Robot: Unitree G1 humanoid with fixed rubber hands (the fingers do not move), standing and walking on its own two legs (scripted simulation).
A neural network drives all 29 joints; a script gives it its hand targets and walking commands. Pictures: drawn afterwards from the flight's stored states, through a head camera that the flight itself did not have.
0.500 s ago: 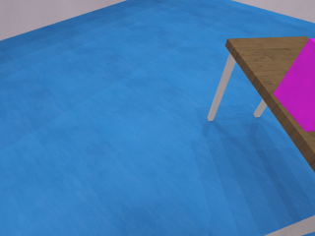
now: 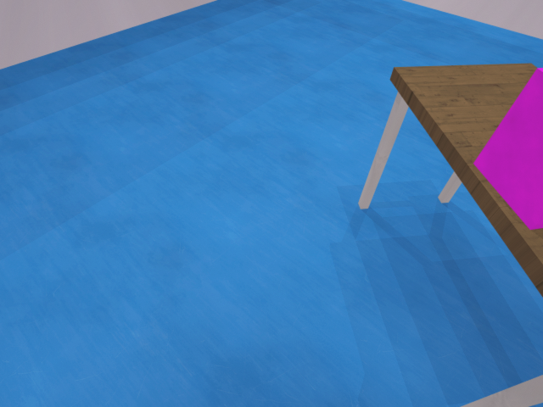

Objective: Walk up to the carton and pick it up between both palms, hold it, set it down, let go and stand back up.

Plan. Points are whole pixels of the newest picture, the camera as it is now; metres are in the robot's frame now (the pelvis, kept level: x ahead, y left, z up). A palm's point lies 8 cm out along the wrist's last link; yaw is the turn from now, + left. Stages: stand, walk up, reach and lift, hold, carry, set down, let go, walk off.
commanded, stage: stand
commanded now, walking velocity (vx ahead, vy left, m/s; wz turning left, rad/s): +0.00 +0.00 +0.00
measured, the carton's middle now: out of the picture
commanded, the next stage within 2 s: walk up in 0.10 s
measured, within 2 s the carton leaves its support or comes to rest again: neither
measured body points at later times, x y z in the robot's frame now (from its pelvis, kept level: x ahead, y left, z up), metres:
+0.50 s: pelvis +0.02 -0.01 -0.01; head +0.02 -0.04 +0.44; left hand +0.06 +0.23 -0.15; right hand +0.02 -0.27 -0.17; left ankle +0.00 +0.10 -0.74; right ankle +0.02 -0.15 -0.70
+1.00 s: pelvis +0.20 -0.04 -0.05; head +0.20 -0.05 +0.40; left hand +0.35 +0.17 -0.19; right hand +0.18 -0.33 -0.16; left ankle +0.34 +0.03 -0.74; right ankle +0.06 -0.17 -0.72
